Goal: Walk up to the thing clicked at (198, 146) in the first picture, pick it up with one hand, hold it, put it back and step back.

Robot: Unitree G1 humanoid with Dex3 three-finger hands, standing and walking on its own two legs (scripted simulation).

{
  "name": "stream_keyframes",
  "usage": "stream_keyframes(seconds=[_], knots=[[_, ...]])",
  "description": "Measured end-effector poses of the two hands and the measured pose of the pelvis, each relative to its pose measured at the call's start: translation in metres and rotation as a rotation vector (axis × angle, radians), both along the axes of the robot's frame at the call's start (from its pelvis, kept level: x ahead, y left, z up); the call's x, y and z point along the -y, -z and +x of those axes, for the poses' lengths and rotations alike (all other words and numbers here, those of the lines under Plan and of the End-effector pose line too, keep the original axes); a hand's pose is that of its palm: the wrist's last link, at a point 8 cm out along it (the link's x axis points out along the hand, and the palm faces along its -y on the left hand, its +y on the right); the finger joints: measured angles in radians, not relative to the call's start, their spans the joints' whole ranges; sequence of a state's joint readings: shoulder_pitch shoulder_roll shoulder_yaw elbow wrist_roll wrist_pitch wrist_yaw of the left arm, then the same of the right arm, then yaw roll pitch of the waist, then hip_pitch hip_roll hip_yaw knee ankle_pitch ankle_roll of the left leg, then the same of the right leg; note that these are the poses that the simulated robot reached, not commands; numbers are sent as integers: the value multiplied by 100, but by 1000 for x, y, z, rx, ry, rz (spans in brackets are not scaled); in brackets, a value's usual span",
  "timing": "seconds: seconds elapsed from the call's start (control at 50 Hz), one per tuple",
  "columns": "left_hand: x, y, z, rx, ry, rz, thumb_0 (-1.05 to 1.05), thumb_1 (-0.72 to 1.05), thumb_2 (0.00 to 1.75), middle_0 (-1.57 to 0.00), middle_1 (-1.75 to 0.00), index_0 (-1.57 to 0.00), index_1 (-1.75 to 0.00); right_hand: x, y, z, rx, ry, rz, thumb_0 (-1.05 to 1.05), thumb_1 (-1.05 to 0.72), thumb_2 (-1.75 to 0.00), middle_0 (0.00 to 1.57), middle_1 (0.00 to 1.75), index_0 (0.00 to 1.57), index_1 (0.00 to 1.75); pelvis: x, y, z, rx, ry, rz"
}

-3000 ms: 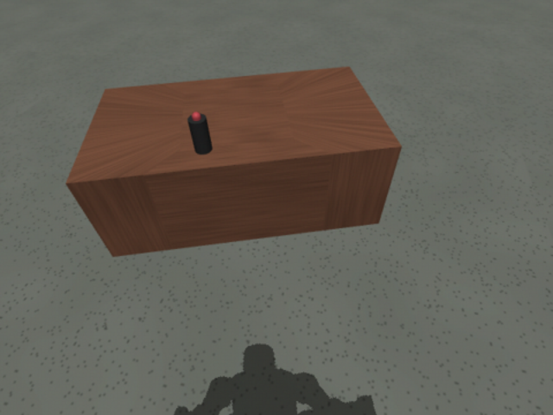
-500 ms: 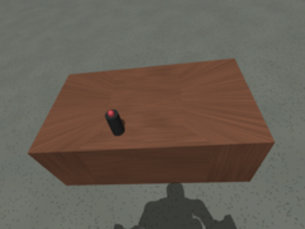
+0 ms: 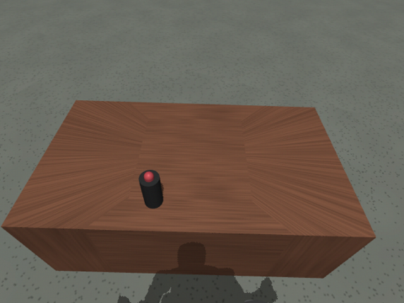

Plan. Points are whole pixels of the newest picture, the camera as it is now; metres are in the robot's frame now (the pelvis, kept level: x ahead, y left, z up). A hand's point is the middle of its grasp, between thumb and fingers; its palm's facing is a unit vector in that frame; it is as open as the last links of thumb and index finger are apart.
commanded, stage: walk up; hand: left
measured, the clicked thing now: (151, 187) +0.55 +0.17 -0.24
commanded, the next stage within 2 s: none
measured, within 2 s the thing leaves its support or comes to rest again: neither
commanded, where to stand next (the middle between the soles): +0.11 -0.02 m, yaw -3 degrees
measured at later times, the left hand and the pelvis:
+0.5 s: hand out of the picture +0.15 +0.23 -0.15, palm faces -0.08 -0.94 -0.34, open 7.4 cm; pelvis +0.02 -0.01 -0.01, yaw -2 degrees
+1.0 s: hand out of the picture +0.11 +0.26 -0.15, palm faces -0.04 -0.94 -0.34, open 7.4 cm; pelvis +0.06 +0.00 +0.01, yaw -2 degrees
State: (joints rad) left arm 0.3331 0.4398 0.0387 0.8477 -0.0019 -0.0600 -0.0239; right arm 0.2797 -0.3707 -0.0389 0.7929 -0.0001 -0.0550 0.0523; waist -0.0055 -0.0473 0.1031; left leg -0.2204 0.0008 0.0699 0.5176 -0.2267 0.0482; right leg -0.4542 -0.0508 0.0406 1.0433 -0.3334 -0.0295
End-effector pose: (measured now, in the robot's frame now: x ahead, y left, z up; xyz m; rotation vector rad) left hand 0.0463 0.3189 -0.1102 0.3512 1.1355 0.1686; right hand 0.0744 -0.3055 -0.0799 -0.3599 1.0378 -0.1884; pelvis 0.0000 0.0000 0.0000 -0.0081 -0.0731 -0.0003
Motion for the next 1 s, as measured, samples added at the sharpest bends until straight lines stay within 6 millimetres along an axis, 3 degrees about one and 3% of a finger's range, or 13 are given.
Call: stream_keyframes(seconds=[0.14,0.24,0.3,0.4,0.54,0.74,0.9,1.0], knots=[[4,-4,33,-42,13,39,1,90,90,-20,-30,-20,-30,2,20,-2,-83,41,12,0,-90,-90,21,30,21,30,1,3,21,-7,23,24],[20,1,50,-45,21,68,1,90,90,-20,-30,-20,-30,11,50,7,-113,78,52,1,-90,-90,21,30,21,30,12,16,30,-7,43,16],[32,0,60,-34,41,57,1,90,90,-20,-30,-21,-30,9,58,13,-123,85,73,1,-90,-90,21,30,20,30,16,15,29,-9,43,14],[44,-1,79,14,63,26,1,90,90,-20,-30,-21,-30,3,58,13,-142,77,84,1,-91,-90,21,30,20,30,13,11,25,-23,39,26],[43,3,97,57,51,-43,1,90,90,-20,-30,-21,-31,1,41,-7,-161,95,31,0,-91,-90,21,30,20,30,2,5,25,-12,44,31],[23,10,88,-9,5,-62,1,90,90,-20,-30,-21,-30,0,21,-9,-177,112,-15,1,-90,-90,21,30,20,30,-5,-4,34,-6,54,19],[15,7,64,-129,-46,-26,1,90,90,-20,-30,-20,-30,-2,26,21,-180,95,11,1,-90,-90,21,30,20,30,-2,-7,48,-16,47,15],[19,2,61,-157,-67,-12,1,90,90,-20,-30,-20,-30,-3,31,47,-155,85,36,0,-90,-90,21,30,20,30,2,-8,56,-22,40,14]])
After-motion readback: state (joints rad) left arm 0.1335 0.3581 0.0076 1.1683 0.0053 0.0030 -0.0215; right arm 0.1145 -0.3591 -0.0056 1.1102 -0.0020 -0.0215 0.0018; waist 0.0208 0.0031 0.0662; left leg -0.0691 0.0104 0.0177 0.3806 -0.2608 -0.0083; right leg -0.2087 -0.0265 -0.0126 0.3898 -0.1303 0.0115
